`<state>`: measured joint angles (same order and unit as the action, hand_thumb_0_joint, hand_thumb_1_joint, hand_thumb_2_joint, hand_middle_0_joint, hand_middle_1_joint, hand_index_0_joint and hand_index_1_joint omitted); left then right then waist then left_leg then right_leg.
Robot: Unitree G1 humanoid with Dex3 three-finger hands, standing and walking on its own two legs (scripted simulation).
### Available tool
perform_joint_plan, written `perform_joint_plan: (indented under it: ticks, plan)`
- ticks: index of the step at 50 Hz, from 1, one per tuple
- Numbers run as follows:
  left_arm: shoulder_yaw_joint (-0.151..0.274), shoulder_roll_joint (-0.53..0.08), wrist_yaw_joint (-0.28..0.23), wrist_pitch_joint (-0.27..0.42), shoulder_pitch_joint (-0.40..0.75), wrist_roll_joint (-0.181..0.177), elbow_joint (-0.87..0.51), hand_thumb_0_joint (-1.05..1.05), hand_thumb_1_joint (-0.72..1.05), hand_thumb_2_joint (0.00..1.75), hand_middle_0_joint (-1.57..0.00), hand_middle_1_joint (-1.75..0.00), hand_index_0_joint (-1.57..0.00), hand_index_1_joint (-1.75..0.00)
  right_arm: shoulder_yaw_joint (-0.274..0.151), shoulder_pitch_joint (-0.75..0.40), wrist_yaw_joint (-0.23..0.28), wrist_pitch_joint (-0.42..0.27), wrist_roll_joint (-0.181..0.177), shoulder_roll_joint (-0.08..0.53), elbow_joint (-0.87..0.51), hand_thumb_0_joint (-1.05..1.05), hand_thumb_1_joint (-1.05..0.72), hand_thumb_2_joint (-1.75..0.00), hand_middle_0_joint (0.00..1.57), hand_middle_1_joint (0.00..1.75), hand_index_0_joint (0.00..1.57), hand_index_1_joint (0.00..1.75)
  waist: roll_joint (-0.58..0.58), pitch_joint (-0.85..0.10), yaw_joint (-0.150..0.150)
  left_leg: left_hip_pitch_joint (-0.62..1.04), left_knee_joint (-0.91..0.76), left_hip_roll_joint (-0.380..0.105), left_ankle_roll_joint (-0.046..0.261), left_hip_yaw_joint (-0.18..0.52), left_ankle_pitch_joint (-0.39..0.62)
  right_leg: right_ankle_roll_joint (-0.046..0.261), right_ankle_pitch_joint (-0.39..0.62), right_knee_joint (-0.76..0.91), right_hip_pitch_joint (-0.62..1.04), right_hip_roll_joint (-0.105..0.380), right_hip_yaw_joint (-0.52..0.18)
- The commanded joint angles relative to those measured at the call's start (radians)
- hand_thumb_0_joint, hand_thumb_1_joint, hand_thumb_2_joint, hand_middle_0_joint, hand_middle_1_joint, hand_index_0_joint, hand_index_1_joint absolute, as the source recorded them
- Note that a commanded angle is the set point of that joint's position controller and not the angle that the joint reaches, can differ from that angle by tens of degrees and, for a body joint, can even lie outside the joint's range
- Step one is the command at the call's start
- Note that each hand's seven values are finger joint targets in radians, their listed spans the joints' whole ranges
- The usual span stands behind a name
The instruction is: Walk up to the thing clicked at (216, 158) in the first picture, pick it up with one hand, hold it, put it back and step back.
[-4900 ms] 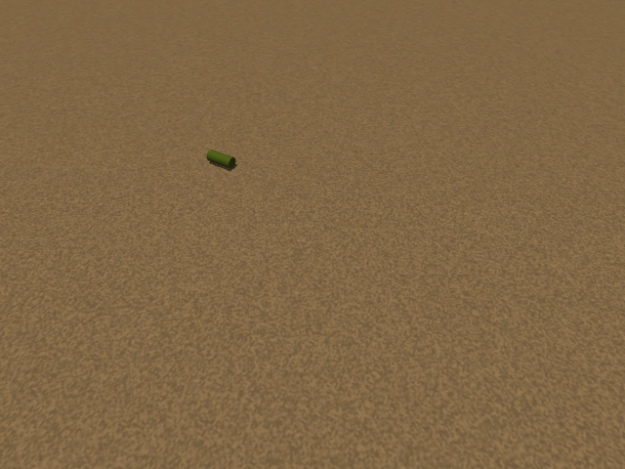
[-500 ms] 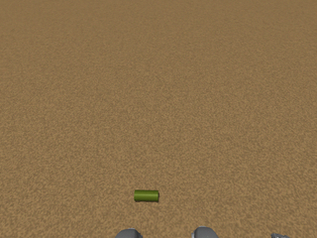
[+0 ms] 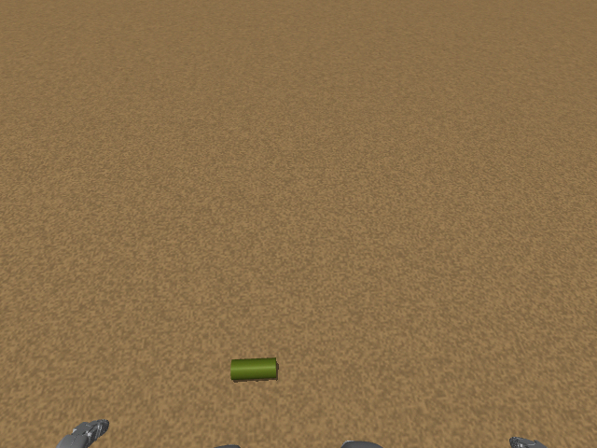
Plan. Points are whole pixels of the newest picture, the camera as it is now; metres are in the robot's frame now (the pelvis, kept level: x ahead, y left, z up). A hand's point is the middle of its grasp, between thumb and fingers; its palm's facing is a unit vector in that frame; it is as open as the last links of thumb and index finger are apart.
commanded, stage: walk up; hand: left
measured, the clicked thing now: (254, 368) +0.43 +0.12 -0.72
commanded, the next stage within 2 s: stand in 1.02 s
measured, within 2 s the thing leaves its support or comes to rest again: neither
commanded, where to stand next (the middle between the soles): +0.07 -0.04 m, yaw +0 degrees
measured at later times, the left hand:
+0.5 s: hand out of the picture +0.11 +0.25 -0.13, palm faces -0.03 -0.95 -0.32, open 7.4 cm
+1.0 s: hand out of the picture +0.13 +0.25 -0.13, palm faces -0.06 -0.95 -0.32, open 7.4 cm
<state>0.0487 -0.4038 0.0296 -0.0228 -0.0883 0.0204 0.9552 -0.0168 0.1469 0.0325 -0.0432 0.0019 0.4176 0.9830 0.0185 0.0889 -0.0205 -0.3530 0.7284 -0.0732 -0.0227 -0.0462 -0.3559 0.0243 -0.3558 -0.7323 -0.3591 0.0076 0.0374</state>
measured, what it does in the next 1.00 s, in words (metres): stands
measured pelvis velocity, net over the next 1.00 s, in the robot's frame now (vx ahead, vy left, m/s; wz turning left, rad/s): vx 0.02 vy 0.00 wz -0.05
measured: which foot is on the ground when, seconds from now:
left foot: down 0.00-1.00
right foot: down 0.00-1.00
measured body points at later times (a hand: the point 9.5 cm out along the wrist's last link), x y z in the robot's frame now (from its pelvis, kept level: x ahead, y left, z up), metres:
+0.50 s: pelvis +0.00 +0.00 +0.02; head +0.02 +0.00 +0.47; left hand +0.11 +0.30 -0.11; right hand +0.05 -0.32 -0.10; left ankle +0.02 +0.14 -0.71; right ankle +0.02 -0.11 -0.71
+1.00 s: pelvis +0.02 +0.00 +0.03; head +0.03 +0.01 +0.47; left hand +0.13 +0.30 -0.10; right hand +0.09 -0.32 -0.09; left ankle +0.02 +0.14 -0.71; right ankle +0.02 -0.11 -0.71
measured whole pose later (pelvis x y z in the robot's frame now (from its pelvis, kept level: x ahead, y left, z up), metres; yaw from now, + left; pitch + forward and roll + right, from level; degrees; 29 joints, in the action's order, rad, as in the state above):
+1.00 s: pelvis +0.02 +0.00 +0.03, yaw -3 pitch -1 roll +0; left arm 0.04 -0.37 0.04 -0.05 -0.09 0.01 1.06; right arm -0.01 0.10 0.02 -0.04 0.01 0.37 1.09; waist 0.02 0.05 -0.01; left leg -0.18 0.44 -0.08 -0.03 -0.11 -0.24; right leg 0.01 -0.23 -0.47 -0.22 -0.01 -0.01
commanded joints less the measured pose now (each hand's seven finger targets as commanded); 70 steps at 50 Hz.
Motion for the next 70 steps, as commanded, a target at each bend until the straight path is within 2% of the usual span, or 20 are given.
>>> perform_joint_plan:
  ticks: [1, 2, 4, 7, 10, 13, 15, 20, 29, 33, 36, 39, 45, 50, 51, 52, 55, 64, 67, 70]
  plan:
    - [0.044, -0.228, -0.011, 0.016, 0.056, 0.003, -0.066, 0.0, 0.9, 0.9, -0.2, -0.3, -0.2, -0.3, -0.045, 0.018, 0.009, -0.014, 0.0, 0.188, -0.026, 0.0, -0.9, -0.9, 0.2, 0.3, 0.2, 0.3, 0.081, -0.105, -0.001, 0.092, -0.111, 0.035, 0.05, 0.008, 0.021, 0.125, 0.111, 0.266, -0.006, 0.173, -0.239]
    - [0.043, -0.221, -0.011, 0.012, 0.065, 0.002, -0.063, 0.0, 0.9, 0.9, -0.2, -0.3, -0.2, -0.3, -0.047, 0.012, 0.007, -0.014, 0.001, 0.193, -0.02, 0.0, -0.9, -0.9, 0.2, 0.3, 0.2, 0.3, 0.088, -0.088, 0.004, 0.1, -0.136, 0.022, 0.055, 0.019, 0.036, 0.106, 0.064, 0.269, -0.018, 0.146, -0.21]
    - [0.044, -0.215, -0.008, 0.008, 0.071, 0.005, -0.057, 0.0, 0.9, 0.9, -0.2, -0.3, -0.2, -0.3, -0.052, 0.024, 0.005, -0.017, 0.007, 0.216, -0.006, 0.0, -0.9, -0.9, 0.2, 0.3, 0.2, 0.3, 0.084, -0.1, 0.001, 0.094, -0.18, -0.022, 0.071, 0.059, 0.041, 0.077, 0.048, 0.255, 0.007, 0.12, -0.187]
    - [0.049, -0.212, -0.003, 0.006, 0.062, 0.001, -0.045, 0.0, 0.9, 0.9, -0.2, -0.3, -0.2, -0.3, -0.046, 0.012, 0.005, -0.018, 0.01, 0.217, 0.004, 0.0, -0.9, -0.9, 0.2, 0.3, 0.2, 0.3, 0.066, -0.086, 0.017, 0.057, -0.217, -0.03, 0.07, 0.071, 0.026, 0.07, 0.012, 0.272, 0.053, 0.112, -0.192]
    - [0.047, -0.205, 0.0, 0.007, 0.071, -0.003, -0.035, 0.0, 0.9, 0.9, -0.2, -0.3, -0.2, -0.3, -0.039, 0.007, 0.003, -0.02, 0.013, 0.202, 0.017, 0.0, -0.9, -0.9, 0.2, 0.3, 0.2, 0.3, 0.059, -0.094, 0.013, 0.085, -0.227, -0.014, 0.056, 0.042, 0.056, 0.069, 0.033, 0.301, 0.058, 0.124, -0.201]
    - [0.045, -0.193, 0.001, 0.003, 0.059, -0.008, -0.024, 0.0, 0.9, 0.9, -0.2, -0.3, -0.2, -0.3, -0.041, -0.003, 0.004, -0.021, 0.014, 0.211, 0.028, 0.0, -0.9, -0.9, 0.2, 0.3, 0.2, 0.3, 0.015, -0.099, 0.023, 0.102, -0.272, -0.045, 0.064, 0.079, 0.087, 0.055, 0.07, 0.284, 0.068, 0.103, -0.178]
    - [0.043, -0.188, 0.002, 0.004, 0.055, -0.007, -0.016, 0.0, 0.9, 0.9, -0.2, -0.3, -0.2, -0.3, -0.039, -0.001, 0.005, -0.025, 0.013, 0.215, 0.034, 0.0, -0.9, -0.9, 0.2, 0.3, 0.2, 0.3, -0.001, -0.124, 0.022, 0.113, -0.293, -0.068, 0.073, 0.098, 0.127, 0.046, 0.135, 0.265, 0.1, 0.095, -0.165]
    - [0.047, -0.182, 0.002, 0.002, 0.052, -0.009, -0.001, 0.0, 0.9, 0.9, -0.2, -0.3, -0.2, -0.3, -0.039, -0.009, 0.008, -0.022, 0.01, 0.214, 0.04, 0.0, -0.9, -0.9, 0.2, 0.3, 0.2, 0.3, -0.022, -0.125, 0.023, 0.115, -0.312, -0.083, 0.073, 0.094, 0.15, 0.044, 0.175, 0.267, 0.124, 0.088, -0.155]
    - [0.041, -0.183, 0.002, 0.004, 0.062, -0.005, 0.009, 0.0, 0.9, 0.9, -0.2, -0.3, -0.2, -0.3, -0.035, -0.03, 0.005, -0.012, 0.007, 0.18, 0.045, 0.0, -0.9, -0.9, 0.2, 0.3, 0.2, 0.3, 0.035, -0.122, 0.014, 0.176, -0.27, -0.034, 0.05, 0.021, 0.15, 0.054, 0.153, 0.358, 0.089, 0.112, -0.198]
    - [0.039, -0.177, 0.0, 0.005, 0.075, -0.008, 0.01, 0.0, 0.9, 0.9, -0.2, -0.3, -0.2, -0.3, -0.039, -0.021, 0.006, -0.015, 0.008, 0.196, 0.055, 0.0, -0.9, -0.9, 0.2, 0.3, 0.2, 0.3, 0.007, -0.135, 0.006, 0.201, -0.317, -0.068, 0.054, 0.046, 0.224, 0.04, 0.235, 0.325, 0.106, 0.097, -0.174]
    - [0.036, -0.171, 0.001, 0.002, 0.048, -0.007, 0.022, 0.0, 0.9, 0.9, -0.2, -0.3, -0.2, -0.3, -0.043, -0.048, 0.008, -0.017, 0.006, 0.21, 0.051, 0.0, -0.9, -0.9, 0.2, 0.3, 0.2, 0.3, -0.027, -0.141, 0.021, 0.194, -0.342, -0.109, 0.072, 0.077, 0.247, 0.027, 0.284, 0.289, 0.133, 0.077, -0.14]
    - [0.035, -0.169, 0.002, 0.003, 0.046, -0.006, 0.024, 0.0, 0.9, 0.9, -0.2, -0.3, -0.2, -0.3, -0.045, -0.061, 0.008, -0.015, 0.008, 0.208, 0.046, 0.0, -0.9, -0.9, 0.2, 0.3, 0.2, 0.3, -0.032, -0.141, 0.019, 0.191, -0.347, -0.106, 0.067, 0.06, 0.246, 0.028, 0.319, 0.296, 0.154, 0.08, -0.143]
    - [0.032, -0.172, 0.004, 0.004, 0.063, -0.005, 0.023, 0.0, 0.9, 0.9, -0.2, -0.3, -0.2, -0.3, -0.045, -0.069, 0.004, -0.013, 0.009, 0.198, 0.046, 0.0, -0.9, -0.9, 0.2, 0.3, 0.2, 0.3, -0.028, -0.122, 0.01, 0.196, -0.372, -0.095, 0.054, 0.046, 0.198, 0.026, 0.287, 0.335, 0.149, 0.088, -0.162]
    - [0.032, -0.175, 0.001, 0.008, 0.05, -0.003, 0.027, 0.0, 0.9, 0.9, -0.2, -0.3, -0.2, -0.3, -0.044, -0.065, 0.003, -0.011, 0.005, 0.189, 0.046, 0.0, -0.9, -0.9, 0.2, 0.3, 0.2, 0.3, 0.006, -0.152, 0.014, 0.238, -0.351, -0.088, 0.051, 0.025, 0.248, 0.029, 0.322, 0.349, 0.163, 0.092, -0.167]
    - [0.008, -0.136, -0.006, 0.03, 0.062, -0.019, 0.056, 0.0, 0.9, 0.9, -0.2, -0.3, -0.2, -0.3, -0.029, -0.126, -0.011, 0.0, 0.012, 0.15, 0.053, 0.0, -0.9, -0.9, 0.2, 0.3, 0.2, 0.3, -0.083, -0.162, 0.013, 0.248, -0.379, -0.082, 0.033, 0.036, 0.255, 0.022, 0.327, 0.402, 0.191, 0.125, -0.179]
    - [0.01, -0.149, -0.012, 0.041, 0.066, -0.018, 0.059, 0.0, 0.9, 0.9, -0.2, -0.3, -0.2, -0.3, -0.03, -0.125, -0.016, 0.002, 0.011, 0.145, 0.049, 0.0, -0.9, -0.9, 0.2, 0.3, 0.2, 0.3, -0.069, -0.173, 0.005, 0.253, -0.382, -0.082, 0.031, 0.036, 0.291, 0.017, 0.388, 0.4, 0.225, 0.129, -0.179]
    - [0.008, -0.163, -0.024, 0.053, 0.068, -0.019, 0.085, 0.0, 0.9, 0.9, -0.2, -0.3, -0.2, -0.3, -0.028, -0.112, -0.022, 0.006, 0.007, 0.155, 0.078, 0.0, -0.9, -0.9, 0.2, 0.3, 0.2, 0.3, -0.02, -0.161, 0.004, 0.291, -0.407, -0.085, 0.026, 0.04, 0.337, 0.006, 0.445, 0.406, 0.232, 0.122, -0.157]
    - [-0.002, -0.161, -0.034, 0.057, 0.078, -0.018, 0.117, 0.0, 0.9, 0.9, -0.2, -0.3, -0.2, -0.3, -0.027, -0.122, -0.033, 0.015, 0.012, 0.148, 0.113, 0.0, -0.9, -0.9, 0.2, 0.3, 0.2, 0.3, 0.009, -0.108, 0.007, 0.293, -0.462, -0.082, 0.022, 0.047, 0.216, -0.01, 0.266, 0.48, 0.2, 0.121, -0.153]
    - [-0.002, -0.16, -0.036, 0.062, 0.076, -0.017, 0.12, 0.0, 0.9, 0.9, -0.2, -0.3, -0.2, -0.3, -0.029, -0.119, -0.035, 0.012, 0.012, 0.141, 0.114, 0.0, -0.9, -0.9, 0.2, 0.3, 0.2, 0.3, -0.001, -0.132, 0.003, 0.309, -0.469, -0.086, 0.022, 0.051, 0.253, -0.011, 0.327, 0.467, 0.218, 0.123, -0.144]
    - [-0.002, -0.156, -0.036, 0.061, 0.083, -0.02, 0.121, 0.0, 0.9, 0.9, -0.2, -0.3, -0.2, -0.3, -0.027, -0.113, -0.033, 0.012, 0.014, 0.136, 0.118, 0.0, -0.9, -0.9, 0.2, 0.3, 0.2, 0.3, -0.005, -0.118, 0.006, 0.289, -0.475, -0.086, 0.022, 0.052, 0.25, -0.012, 0.328, 0.465, 0.221, 0.123, -0.142]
